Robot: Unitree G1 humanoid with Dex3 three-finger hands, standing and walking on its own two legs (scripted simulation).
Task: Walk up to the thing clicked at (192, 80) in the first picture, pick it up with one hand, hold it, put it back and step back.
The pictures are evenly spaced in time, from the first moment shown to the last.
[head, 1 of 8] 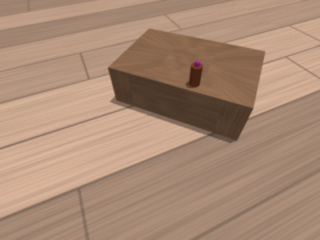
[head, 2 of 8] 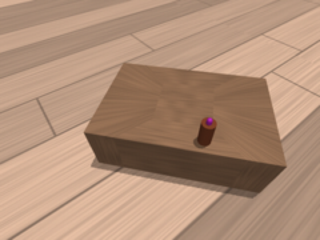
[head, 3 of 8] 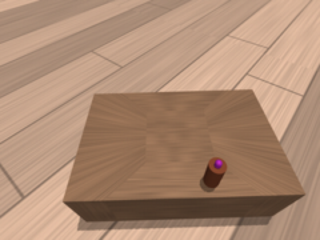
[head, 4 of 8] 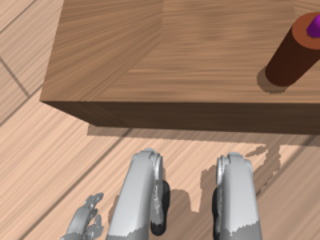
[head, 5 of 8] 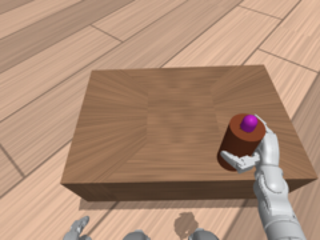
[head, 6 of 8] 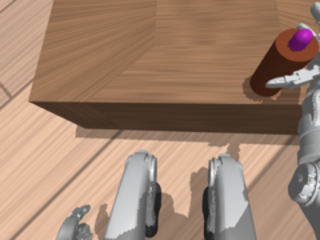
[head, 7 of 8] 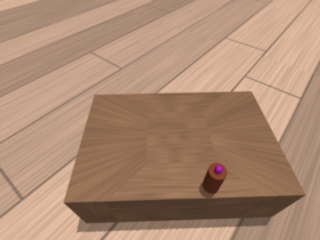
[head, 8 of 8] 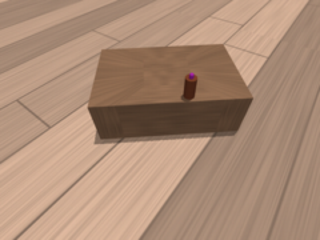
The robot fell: no
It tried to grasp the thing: yes
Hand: right
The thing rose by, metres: 0.33
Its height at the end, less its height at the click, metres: +0.00
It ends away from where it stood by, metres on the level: 0.03
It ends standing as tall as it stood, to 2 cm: yes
